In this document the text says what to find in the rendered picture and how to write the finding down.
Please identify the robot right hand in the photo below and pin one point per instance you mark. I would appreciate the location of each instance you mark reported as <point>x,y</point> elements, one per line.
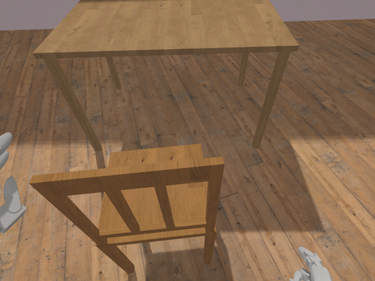
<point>314,264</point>

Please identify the table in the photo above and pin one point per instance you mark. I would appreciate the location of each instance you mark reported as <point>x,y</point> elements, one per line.
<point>115,28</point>

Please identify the robot left hand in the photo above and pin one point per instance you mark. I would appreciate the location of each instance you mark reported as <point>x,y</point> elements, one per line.
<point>12,210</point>

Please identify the chair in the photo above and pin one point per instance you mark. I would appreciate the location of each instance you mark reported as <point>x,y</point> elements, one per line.
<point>150,195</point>

